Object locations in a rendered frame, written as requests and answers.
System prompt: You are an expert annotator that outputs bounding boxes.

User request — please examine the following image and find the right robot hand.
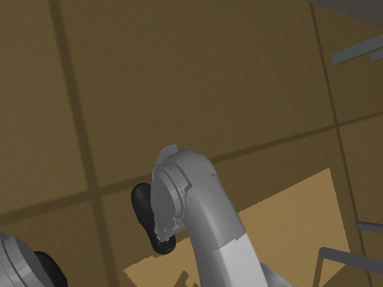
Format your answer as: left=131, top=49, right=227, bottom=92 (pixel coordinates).
left=260, top=263, right=293, bottom=287

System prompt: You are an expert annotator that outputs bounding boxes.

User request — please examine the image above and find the left robot foot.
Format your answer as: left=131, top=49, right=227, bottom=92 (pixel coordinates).
left=34, top=251, right=68, bottom=287

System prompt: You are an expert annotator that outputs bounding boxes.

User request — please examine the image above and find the right robot foot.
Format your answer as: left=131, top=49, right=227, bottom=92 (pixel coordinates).
left=131, top=183, right=176, bottom=255

